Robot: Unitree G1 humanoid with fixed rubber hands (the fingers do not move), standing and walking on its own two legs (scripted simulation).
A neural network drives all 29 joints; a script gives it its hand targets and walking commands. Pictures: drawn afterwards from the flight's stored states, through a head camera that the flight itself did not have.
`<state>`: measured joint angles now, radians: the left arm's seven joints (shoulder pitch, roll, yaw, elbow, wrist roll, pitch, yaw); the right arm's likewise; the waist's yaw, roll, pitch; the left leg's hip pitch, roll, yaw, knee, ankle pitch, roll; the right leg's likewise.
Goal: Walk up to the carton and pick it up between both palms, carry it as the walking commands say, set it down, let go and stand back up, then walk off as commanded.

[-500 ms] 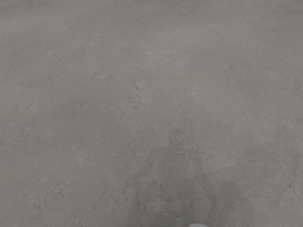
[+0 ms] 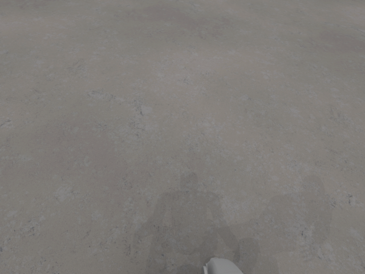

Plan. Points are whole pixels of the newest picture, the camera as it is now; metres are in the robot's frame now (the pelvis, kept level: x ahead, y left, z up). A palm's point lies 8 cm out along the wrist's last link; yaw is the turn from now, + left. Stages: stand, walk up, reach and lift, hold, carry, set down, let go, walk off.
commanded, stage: walk off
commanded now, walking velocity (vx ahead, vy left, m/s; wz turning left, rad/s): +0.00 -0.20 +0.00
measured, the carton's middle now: out of the picture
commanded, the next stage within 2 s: stand in 0.88 s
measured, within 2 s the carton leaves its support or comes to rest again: rests again in 1.44 s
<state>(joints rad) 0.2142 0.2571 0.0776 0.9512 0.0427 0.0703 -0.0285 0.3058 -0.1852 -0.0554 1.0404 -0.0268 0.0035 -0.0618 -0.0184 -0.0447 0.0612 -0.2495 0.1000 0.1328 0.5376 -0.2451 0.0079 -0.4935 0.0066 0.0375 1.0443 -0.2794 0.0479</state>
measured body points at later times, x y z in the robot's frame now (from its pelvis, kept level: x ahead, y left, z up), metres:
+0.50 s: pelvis -0.05 -0.17 +0.00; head -0.05 -0.18 +0.45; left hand -0.01 +0.08 -0.14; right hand +0.03 -0.44 -0.15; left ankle -0.10 -0.04 -0.68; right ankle +0.01 -0.20 -0.74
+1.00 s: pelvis -0.10 -0.29 -0.01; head -0.07 -0.32 +0.44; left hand -0.08 -0.03 -0.14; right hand -0.01 -0.56 -0.17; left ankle -0.13 -0.13 -0.69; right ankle -0.06 -0.42 -0.74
